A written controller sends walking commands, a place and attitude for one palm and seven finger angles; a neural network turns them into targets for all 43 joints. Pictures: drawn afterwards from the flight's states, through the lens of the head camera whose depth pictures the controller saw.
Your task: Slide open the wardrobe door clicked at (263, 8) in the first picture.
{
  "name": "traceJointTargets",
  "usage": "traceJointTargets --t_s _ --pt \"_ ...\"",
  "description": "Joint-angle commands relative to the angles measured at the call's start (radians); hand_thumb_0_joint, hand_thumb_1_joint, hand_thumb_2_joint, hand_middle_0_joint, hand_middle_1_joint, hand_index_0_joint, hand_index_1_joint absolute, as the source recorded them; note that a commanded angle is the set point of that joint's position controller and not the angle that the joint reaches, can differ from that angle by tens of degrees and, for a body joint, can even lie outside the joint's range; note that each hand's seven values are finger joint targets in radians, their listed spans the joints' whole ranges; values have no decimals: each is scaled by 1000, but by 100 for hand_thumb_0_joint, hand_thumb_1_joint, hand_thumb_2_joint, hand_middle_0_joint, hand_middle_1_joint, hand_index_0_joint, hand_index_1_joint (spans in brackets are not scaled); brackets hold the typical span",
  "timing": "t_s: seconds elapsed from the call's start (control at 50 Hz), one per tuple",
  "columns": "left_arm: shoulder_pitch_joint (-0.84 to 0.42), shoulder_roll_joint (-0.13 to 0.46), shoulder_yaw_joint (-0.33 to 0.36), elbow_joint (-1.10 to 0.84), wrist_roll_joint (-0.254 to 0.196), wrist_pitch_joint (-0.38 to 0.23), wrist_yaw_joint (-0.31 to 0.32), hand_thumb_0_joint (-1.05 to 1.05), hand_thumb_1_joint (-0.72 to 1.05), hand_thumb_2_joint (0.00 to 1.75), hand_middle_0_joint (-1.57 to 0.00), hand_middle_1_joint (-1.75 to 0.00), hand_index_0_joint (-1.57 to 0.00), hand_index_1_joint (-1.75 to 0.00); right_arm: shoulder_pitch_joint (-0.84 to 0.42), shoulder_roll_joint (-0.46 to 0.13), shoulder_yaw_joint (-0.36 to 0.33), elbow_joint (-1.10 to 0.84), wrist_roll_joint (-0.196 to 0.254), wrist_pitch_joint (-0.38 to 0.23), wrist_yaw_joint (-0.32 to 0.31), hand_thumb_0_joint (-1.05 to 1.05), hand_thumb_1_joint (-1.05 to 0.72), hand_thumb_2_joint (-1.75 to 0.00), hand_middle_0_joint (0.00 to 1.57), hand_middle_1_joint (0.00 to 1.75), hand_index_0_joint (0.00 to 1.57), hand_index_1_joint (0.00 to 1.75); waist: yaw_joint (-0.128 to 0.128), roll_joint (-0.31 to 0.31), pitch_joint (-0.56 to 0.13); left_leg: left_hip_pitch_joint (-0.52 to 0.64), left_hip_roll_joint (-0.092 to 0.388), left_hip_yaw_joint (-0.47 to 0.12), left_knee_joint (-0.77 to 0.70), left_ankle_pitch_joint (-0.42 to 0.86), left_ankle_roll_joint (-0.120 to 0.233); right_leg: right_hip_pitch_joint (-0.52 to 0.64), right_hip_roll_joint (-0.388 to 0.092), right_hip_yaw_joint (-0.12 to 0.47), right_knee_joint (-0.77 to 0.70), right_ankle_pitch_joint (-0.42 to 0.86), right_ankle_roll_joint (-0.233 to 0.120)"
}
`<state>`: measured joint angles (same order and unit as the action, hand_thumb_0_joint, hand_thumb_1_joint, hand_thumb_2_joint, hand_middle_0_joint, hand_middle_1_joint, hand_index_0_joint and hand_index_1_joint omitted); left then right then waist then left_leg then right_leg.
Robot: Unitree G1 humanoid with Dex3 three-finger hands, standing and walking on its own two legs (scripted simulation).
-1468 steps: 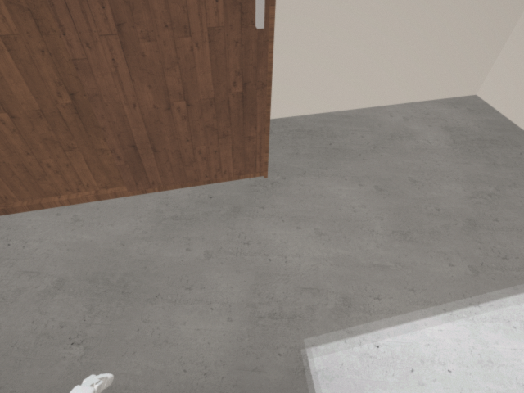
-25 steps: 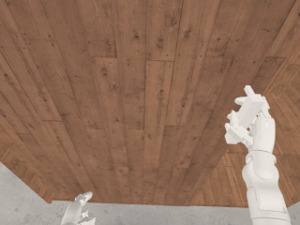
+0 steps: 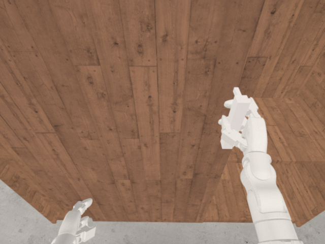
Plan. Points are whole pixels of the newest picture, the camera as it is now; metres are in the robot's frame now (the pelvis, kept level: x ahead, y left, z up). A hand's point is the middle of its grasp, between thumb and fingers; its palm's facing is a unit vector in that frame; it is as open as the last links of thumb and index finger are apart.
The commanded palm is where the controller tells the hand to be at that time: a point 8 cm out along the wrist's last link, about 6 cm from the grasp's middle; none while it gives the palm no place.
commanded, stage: stop walking and hold the door there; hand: right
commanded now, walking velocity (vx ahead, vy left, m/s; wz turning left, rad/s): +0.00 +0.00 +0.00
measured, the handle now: (231, 118) +0.38 -0.16 +0.13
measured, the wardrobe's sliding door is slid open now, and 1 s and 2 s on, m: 0.55 0.55 0.55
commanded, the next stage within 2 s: loosen the grip on the handle in 0.64 s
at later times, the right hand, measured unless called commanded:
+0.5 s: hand (229, 131) +0.34 -0.15 +0.14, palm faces -0.01 +0.99 -0.11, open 6.4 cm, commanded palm +0.32 -0.19 +0.12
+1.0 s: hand (230, 129) +0.34 -0.15 +0.14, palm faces +0.05 +0.99 -0.10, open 9.1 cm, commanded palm +0.32 -0.20 +0.12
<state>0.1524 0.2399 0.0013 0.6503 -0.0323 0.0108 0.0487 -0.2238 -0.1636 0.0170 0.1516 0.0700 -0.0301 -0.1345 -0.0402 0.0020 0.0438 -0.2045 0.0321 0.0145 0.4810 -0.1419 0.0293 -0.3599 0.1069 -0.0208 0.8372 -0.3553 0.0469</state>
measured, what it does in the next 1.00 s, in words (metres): steps on the spot: right foot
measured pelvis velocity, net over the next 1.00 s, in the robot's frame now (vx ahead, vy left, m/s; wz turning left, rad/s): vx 0.01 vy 0.00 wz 0.01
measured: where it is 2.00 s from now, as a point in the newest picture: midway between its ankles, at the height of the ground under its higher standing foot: outside the picture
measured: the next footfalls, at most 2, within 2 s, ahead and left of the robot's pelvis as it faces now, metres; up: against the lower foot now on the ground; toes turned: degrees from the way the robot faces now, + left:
right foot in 0.06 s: +0.11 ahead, -0.13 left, +0.00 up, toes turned +1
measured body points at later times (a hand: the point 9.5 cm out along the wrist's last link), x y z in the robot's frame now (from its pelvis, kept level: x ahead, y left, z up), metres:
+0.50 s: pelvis +0.01 -0.05 +0.00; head -0.02 -0.05 +0.45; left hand +0.15 +0.18 -0.09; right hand +0.33 -0.20 +0.14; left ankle +0.05 +0.10 -0.73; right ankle +0.07 -0.13 -0.73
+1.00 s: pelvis +0.01 +0.00 -0.01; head -0.02 +0.00 +0.44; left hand +0.18 +0.22 -0.08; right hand +0.33 -0.20 +0.15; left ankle +0.06 +0.10 -0.73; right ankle +0.07 -0.13 -0.73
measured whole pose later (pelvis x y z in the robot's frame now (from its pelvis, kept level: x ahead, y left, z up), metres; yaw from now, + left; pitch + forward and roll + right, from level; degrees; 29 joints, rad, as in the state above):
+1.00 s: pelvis +0.01 +0.00 -0.01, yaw +0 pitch -3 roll +0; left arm 0.20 0.21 -0.05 0.64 -0.04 -0.11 0.01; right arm -0.21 -0.23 -0.04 0.19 0.12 -0.08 -0.01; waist -0.01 0.00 -0.02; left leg -0.31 -0.01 0.00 0.62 -0.26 0.02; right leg -0.32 0.00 0.00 0.60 -0.23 0.01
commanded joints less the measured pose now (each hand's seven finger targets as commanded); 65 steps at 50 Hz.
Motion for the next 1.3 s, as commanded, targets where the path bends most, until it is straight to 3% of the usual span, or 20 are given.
traceJointTargets --t_s 0.0,0.02,0.04,0.06,0.1,0.12,0.16,0.22,0.32,0.4,0.52,0.7,0.72,0.74,0.76,0.8,0.88,0.96,1.12,1.28 --pt "-77 81 22 -104 -3 -9 22 0 90 90 -20 -30 -20 -30 -395 -157 -60 -280 -26 -94 42 0 -90 -90 45 140 45 140 74 4 -183 -198 137 -28 82 -158 31 236 -135 91 -324 39 -50" --pt "-109 111 30 -108 -2 -4 27 0 90 90 -20 -30 -20 -30 -415 -144 -20 -335 -25 -104 45 0 -90 -90 45 140 45 140 69 -221 -208 -233 36 28 238 -266 9 301 -157 127 -441 104 -40" --pt "-131 136 36 -139 7 -17 25 0 90 90 -20 -30 -20 -30 -387 -138 -30 -352 -31 -109 29 0 -90 -90 45 140 45 140 46 -446 -248 -281 -63 29 415 -355 -25 294 -341 416 -571 161 -123" --pt "-163 76 14 -156 9 -28 19 0 90 90 -20 -30 -20 -30 -375 -93 11 -365 -30 -108 22 0 -90 -90 45 140 45 140 34 -386 -242 -215 -62 -43 476 -346 -18 221 -369 444 -595 109 -197" --pt "-150 54 0 -145 2 -44 15 0 90 90 -20 -30 -20 -30 -325 -26 54 -295 -20 -97 34 0 -90 -90 45 140 45 140 33 -169 -224 -57 -38 -45 302 -317 -32 75 -344 349 -577 -112 -181" --pt "-152 61 -3 -141 2 -48 25 0 90 90 -20 -30 -20 -30 -323 -104 -12 -289 -18 -92 29 0 -90 -90 45 140 45 140 31 -82 -184 -9 -39 -47 212 -277 -41 39 -336 337 -572 -116 -182" --pt "-142 70 -4 -140 4 -51 30 0 90 90 -20 -30 -20 -30 -335 -112 -11 -269 -40 -99 27 0 -90 -90 45 140 45 140 19 48 -165 100 -16 -60 -8 -154 -33 -5 -286 238 -463 -43 -140" --pt "-121 67 6 -132 9 -63 24 0 90 90 -20 -30 -20 -30 -320 -158 -37 -241 -39 -83 28 0 -90 -90 45 140 45 140 45 192 -170 -68 182 -322 -241 -314 50 119 -130 67 -264 -14 -47" --pt "-109 71 2 -104 12 -78 34 0 90 90 -20 -30 -20 -30 -361 -118 -2 -246 -43 -108 28 0 -90 -90 45 140 45 140 40 -72 -236 -67 26 -85 -76 -199 -12 218 -228 145 -470 45 -86" --pt "-116 64 -6 -113 9 -76 41 0 90 90 -20 -30 -20 -30 -326 -80 16 -166 -48 -116 30 0 -90 -90 45 140 45 140 25 -22 -203 2 -13 -54 -37 -170 -32 95 -257 191 -566 -123 -98" --pt "-120 67 -1 -105 10 -82 43 0 90 90 -20 -30 -20 -30 -320 -43 68 -159 -50 -136 35 0 -90 -90 45 140 45 140 31 -63 -189 -31 -1 -59 -70 -136 -26 140 -238 156 -566 -49 -85" --pt "-129 58 1 -119 14 -74 42 0 90 90 -20 -30 -20 -30 -282 -22 81 -165 -45 -142 38 0 -90 -90 45 140 45 140 33 36 -215 -75 25 -98 -157 -107 -17 207 -197 91 -480 86 -72" --pt "-71 -20 -85 -213 -56 -83 48 0 90 90 -20 -30 -20 -30 -855 -548 -326 -458 -72 -219 -36 0 -90 -90 45 140 45 140 33 -88 5 -29 -44 -63 -101 -247 -59 71 -147 71 -553 -129 -80" --pt "-48 48 31 -114 -29 -128 43 0 90 90 -20 -30 -20 -30 -577 -157 -106 -50 -39 -103 72 0 -78 -84 45 140 45 140 69 26 -228 -50 -82 47 2 -43 15 267 -139 16 -499 127 -26" --pt "-5 92 53 -119 -30 -144 29 0 90 90 -20 -30 -20 -30 -492 -144 -95 -87 9 -116 82 0 -66 -78 45 140 45 140 86 106 -168 -82 -84 77 -1 -45 8 239 -161 61 -479 219 2" --pt "-50 93 35 -144 -28 -154 9 0 90 90 -20 -30 -20 -30 -421 -123 -105 -156 51 -110 116 0 -42 -67 45 140 45 140 46 27 -318 -87 -77 45 13 -62 -2 284 -148 41 -432 168 -34" --pt "-71 99 11 -143 -22 -176 -20 0 90 90 -20 -30 -20 -30 -367 -128 -98 -185 67 -102 119 0 7 -43 45 140 45 140 39 -81 -244 -129 -63 38 32 -159 0 163 -119 47 -402 -29 -43" --pt "-77 110 10 -154 -12 -182 -38 0 90 90 -20 -30 -20 -30 -291 -186 -133 -163 44 -119 108 0 55 -20 42 137 42 137 35 9 -187 -162 -52 9 23 -275 -7 55 -103 22 -342 -72 -64" --pt "-75 106 20 -148 -20 -205 -32 0 90 90 -20 -30 -20 -30 -291 -231 -141 -211 86 -155 161 0 55 -20 32 123 32 123 36 46 -186 -148 12 -157 -60 -458 -25 -40 -89 -3 -231 -29 -70" --pt "-36 116 44 -132 -19 -215 -34 0 90 90 -20 -30 -20 -30 -145 -253 -190 -274 98 -153 179 0 55 -20 25 115 25 115 21 91 -245 -63 58 -189 17 -143 -54 -79 -89 27 -196 53 -62"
